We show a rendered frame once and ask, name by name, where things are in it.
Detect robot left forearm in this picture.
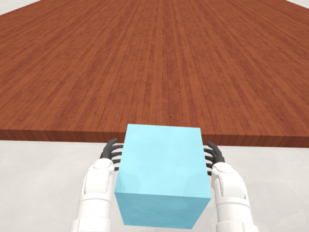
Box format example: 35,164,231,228
70,158,114,232

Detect left robot hand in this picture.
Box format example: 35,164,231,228
99,138,124,171

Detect right robot hand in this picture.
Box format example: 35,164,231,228
203,142,225,176

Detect carton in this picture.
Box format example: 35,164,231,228
114,124,211,229

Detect robot right forearm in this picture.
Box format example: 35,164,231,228
211,162,259,232

